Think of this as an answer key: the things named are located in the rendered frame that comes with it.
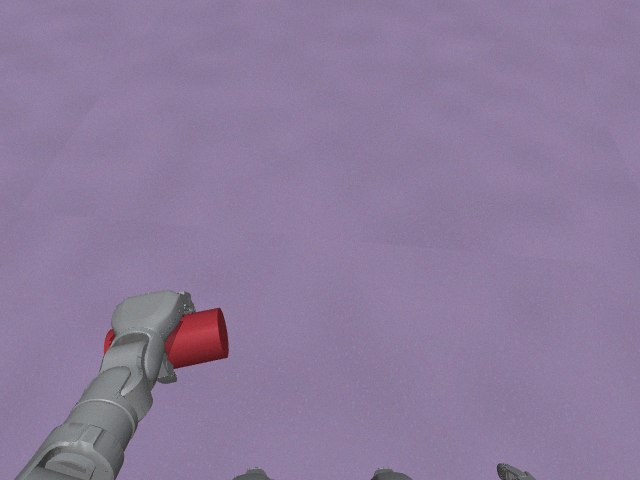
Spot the left robot arm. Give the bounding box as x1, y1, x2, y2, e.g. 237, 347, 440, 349
14, 327, 165, 480

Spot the left robot hand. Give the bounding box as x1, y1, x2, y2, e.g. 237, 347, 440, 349
111, 290, 196, 384

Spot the right robot hand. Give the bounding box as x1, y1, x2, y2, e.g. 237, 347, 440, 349
497, 463, 536, 480

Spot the can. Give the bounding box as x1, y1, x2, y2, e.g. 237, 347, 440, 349
104, 308, 229, 369

